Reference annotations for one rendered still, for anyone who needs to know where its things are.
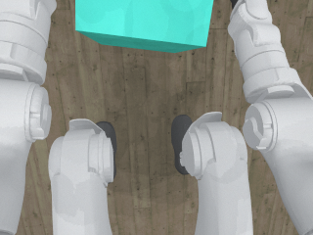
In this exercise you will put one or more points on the left robot foot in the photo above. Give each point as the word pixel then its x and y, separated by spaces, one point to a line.
pixel 110 133

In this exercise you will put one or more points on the left robot thigh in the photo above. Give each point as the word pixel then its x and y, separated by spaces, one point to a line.
pixel 79 190

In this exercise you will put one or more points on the right robot upper arm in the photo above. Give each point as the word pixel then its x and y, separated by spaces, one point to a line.
pixel 282 130

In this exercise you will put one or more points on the carton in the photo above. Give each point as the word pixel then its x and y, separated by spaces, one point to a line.
pixel 170 26

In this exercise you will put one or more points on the left robot upper arm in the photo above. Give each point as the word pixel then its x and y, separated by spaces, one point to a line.
pixel 25 116

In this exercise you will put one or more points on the robot right forearm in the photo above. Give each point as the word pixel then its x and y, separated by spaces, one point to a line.
pixel 262 58

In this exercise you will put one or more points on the robot left forearm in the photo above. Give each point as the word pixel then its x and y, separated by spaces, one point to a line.
pixel 24 35

